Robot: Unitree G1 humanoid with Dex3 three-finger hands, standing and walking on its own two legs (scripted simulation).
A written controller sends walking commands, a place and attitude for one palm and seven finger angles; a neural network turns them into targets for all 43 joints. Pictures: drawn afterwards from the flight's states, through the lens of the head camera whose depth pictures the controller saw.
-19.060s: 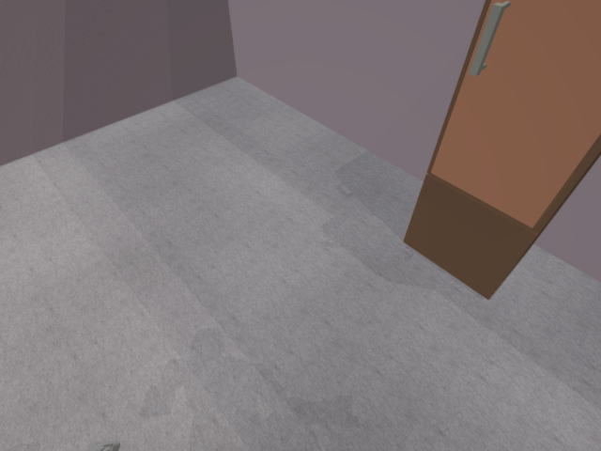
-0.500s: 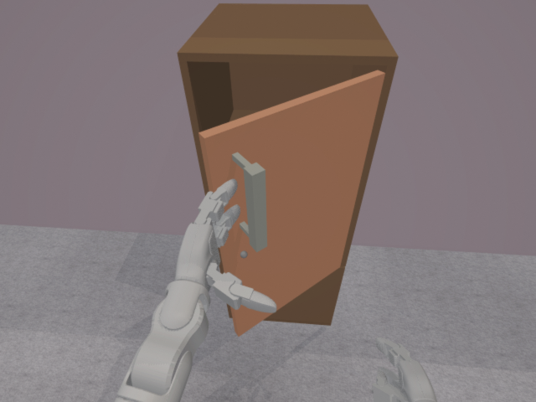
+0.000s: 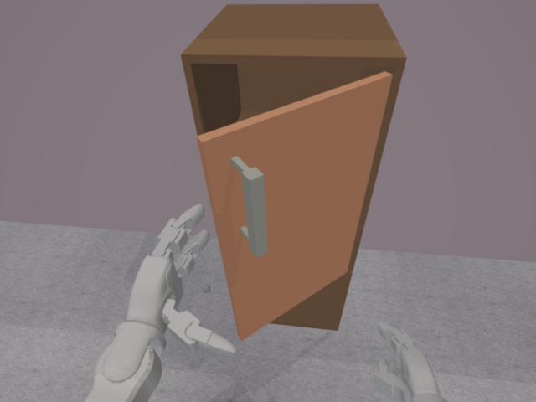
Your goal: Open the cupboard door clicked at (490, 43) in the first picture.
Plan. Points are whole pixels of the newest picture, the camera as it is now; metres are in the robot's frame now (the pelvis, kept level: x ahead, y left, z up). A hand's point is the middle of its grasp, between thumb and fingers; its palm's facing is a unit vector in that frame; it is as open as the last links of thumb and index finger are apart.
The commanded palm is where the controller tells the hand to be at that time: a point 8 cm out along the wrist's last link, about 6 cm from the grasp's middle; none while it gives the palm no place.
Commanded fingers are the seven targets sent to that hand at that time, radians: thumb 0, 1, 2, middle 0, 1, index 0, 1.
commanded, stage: slide the hand sideways off the handle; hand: left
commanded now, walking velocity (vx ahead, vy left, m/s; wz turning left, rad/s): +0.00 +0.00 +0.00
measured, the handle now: (248, 208) +0.37 +0.07 +0.13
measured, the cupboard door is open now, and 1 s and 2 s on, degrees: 41 41 41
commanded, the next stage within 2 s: draw the hand back to the body in 0.06 s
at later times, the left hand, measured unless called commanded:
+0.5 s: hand (158, 300) +0.20 +0.15 +0.14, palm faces -0.01 -1.00 -0.07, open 16.3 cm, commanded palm +0.17 +0.20 +0.14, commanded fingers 0.00 -0.50 0.30 -0.15 -0.30 -0.15 -0.30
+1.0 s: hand (92, 295) +0.20 +0.23 +0.14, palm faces +0.29 -0.90 -0.32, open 13.4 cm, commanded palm +0.15 +0.28 +0.16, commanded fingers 0.00 0.31 0.64 -0.18 -0.30 -0.18 -0.30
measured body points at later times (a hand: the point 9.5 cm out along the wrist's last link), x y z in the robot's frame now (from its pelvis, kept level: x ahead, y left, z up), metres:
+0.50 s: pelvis +0.00 +0.00 +0.00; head -0.04 -0.02 +0.45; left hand +0.19 +0.20 +0.14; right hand +0.19 -0.21 -0.07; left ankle +0.01 +0.13 -0.73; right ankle -0.02 -0.09 -0.73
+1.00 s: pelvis +0.00 +0.02 +0.01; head -0.02 +0.01 +0.46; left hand +0.17 +0.28 +0.16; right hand +0.18 -0.19 -0.07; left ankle +0.01 +0.13 -0.73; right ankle -0.02 -0.09 -0.73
